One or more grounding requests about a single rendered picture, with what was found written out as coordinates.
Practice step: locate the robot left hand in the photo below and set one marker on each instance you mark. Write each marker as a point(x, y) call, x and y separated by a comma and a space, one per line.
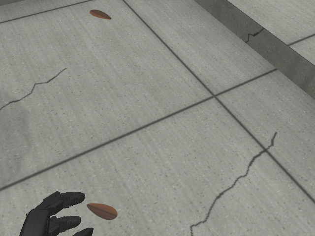
point(39, 223)

